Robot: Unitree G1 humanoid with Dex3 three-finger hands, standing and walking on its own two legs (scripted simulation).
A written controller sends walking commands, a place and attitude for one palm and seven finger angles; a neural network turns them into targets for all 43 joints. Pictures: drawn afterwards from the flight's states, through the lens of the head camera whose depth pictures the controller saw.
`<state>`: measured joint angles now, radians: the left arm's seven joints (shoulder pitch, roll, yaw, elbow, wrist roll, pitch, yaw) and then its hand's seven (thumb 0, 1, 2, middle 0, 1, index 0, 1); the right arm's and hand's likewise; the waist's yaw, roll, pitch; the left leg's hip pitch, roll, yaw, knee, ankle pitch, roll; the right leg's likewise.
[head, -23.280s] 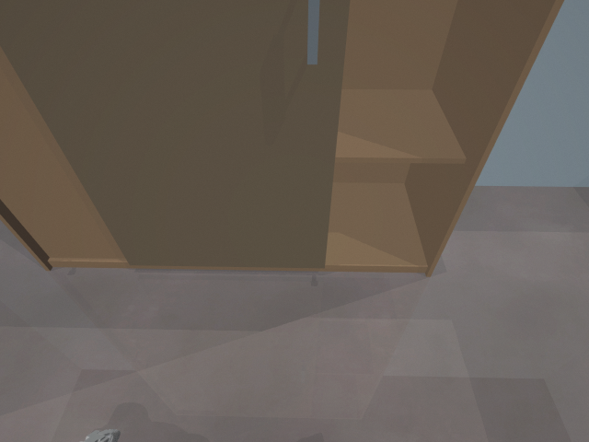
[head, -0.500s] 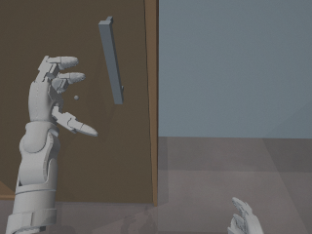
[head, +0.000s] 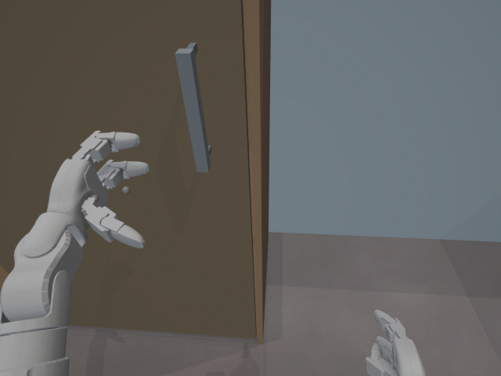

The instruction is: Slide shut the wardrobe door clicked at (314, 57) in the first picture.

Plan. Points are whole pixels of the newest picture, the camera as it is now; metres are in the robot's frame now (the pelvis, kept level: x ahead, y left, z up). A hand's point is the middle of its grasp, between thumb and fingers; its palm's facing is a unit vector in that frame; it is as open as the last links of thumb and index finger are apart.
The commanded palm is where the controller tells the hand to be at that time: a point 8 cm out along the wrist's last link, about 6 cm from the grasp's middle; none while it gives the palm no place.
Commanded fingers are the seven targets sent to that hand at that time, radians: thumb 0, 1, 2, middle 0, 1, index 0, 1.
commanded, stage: draw the hand back to the body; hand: left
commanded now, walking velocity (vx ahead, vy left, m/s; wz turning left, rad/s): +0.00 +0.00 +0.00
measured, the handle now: (198, 111) +0.45 +0.15 +0.24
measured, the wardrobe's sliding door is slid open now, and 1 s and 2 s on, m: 0.00 0.00 0.00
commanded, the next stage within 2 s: step back with the hand held close in 1.40 s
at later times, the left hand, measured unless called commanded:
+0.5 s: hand (85, 225) +0.23 +0.25 +0.19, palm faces +0.39 -0.90 -0.20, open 13.8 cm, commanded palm +0.19 +0.28 +0.20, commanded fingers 0.00 -0.01 0.46 -0.23 -0.83 -0.23 -0.83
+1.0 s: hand (69, 251) +0.21 +0.27 +0.16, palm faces +0.43 -0.84 -0.34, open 9.0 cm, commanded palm +0.16 +0.31 +0.18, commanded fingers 0.00 0.90 0.90 -0.20 -0.30 -0.20 -0.30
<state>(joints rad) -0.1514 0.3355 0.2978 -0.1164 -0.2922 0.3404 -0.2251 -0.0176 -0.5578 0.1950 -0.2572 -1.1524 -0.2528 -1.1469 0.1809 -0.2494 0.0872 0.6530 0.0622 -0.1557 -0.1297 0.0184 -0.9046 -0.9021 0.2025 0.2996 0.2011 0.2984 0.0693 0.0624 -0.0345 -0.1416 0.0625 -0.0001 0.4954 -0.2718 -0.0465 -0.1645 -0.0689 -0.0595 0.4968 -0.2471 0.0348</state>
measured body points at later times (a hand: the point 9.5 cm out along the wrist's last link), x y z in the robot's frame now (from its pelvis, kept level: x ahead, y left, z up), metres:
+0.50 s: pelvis -0.01 +0.00 +0.00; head -0.05 -0.01 +0.45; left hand +0.20 +0.29 +0.21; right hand +0.19 -0.21 -0.06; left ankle +0.00 +0.15 -0.74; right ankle +0.02 -0.14 -0.74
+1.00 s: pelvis +0.01 +0.01 +0.01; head -0.02 +0.00 +0.45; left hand +0.18 +0.31 +0.18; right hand +0.19 -0.22 -0.07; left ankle +0.00 +0.15 -0.74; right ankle +0.02 -0.14 -0.74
